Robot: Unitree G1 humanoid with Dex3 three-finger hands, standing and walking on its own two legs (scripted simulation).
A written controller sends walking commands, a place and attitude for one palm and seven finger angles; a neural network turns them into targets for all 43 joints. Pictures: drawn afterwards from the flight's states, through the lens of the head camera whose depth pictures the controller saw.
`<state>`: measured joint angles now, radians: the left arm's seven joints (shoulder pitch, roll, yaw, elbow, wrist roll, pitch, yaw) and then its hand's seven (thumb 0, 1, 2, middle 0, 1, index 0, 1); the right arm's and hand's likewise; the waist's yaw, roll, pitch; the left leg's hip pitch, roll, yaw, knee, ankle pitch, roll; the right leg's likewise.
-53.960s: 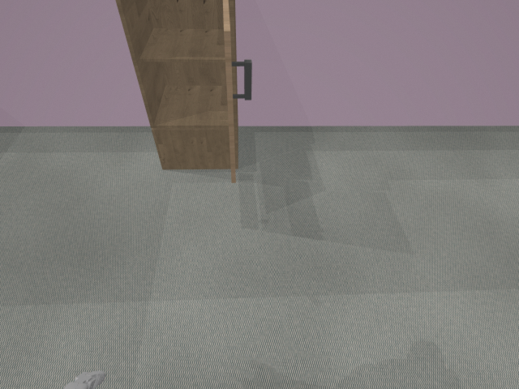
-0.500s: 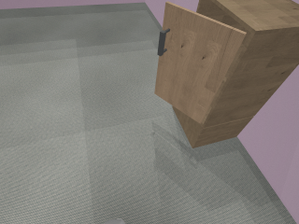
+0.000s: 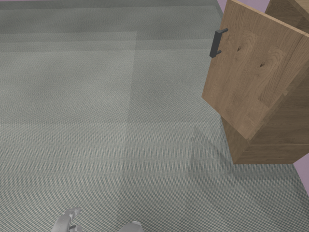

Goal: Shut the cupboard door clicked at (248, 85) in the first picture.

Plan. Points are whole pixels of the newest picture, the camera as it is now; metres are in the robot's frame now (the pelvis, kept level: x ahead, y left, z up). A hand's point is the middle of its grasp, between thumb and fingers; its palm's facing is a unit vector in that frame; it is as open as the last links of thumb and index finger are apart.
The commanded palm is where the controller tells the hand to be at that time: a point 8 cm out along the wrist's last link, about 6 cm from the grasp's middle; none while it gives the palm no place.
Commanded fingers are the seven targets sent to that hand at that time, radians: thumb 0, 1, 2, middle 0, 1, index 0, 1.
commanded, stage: walk to a spot facing it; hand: left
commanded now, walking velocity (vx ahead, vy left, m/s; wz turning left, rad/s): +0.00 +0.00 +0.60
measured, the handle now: (218, 43) +0.89 -0.27 -0.03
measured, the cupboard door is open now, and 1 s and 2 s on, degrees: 32 32 32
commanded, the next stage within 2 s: turn to face it in 1.52 s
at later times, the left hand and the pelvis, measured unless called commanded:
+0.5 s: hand out of the picture -0.03 +0.22 -0.17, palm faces +0.36 -0.90 -0.24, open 7.4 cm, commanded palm none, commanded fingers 0.00 0.90 0.90 -0.20 -0.30 -0.20 -0.30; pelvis +0.01 +0.01 +0.00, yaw +20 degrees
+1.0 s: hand out of the picture +0.03 +0.18 -0.14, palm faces +0.63 -0.75 -0.21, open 7.4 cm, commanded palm none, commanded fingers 0.00 0.90 0.90 -0.20 -0.30 -0.20 -0.30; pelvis +0.12 +0.01 +0.02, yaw +40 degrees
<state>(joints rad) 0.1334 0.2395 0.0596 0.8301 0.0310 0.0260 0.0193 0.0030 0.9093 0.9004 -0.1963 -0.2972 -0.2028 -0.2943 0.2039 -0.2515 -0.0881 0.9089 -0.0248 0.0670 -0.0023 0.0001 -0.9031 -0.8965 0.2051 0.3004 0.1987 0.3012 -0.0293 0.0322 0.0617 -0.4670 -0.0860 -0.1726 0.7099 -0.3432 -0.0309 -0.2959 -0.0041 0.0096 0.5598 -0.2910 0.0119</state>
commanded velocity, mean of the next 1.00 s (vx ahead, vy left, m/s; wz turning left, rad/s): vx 0.20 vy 0.00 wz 0.60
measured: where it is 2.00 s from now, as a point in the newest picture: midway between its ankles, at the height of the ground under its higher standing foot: (106, 199)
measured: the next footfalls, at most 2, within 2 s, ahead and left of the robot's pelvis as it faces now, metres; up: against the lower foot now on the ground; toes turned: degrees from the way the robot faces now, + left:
left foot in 0.36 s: +0.01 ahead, +0.12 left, +0.00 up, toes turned +20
right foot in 0.74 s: +0.18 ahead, -0.09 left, +0.00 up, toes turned +24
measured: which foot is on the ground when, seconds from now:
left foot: up 0.00-0.34, down 0.36-0.74, up 0.76-1.00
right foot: down 0.00-0.36, up 0.38-0.72, down 0.74-1.00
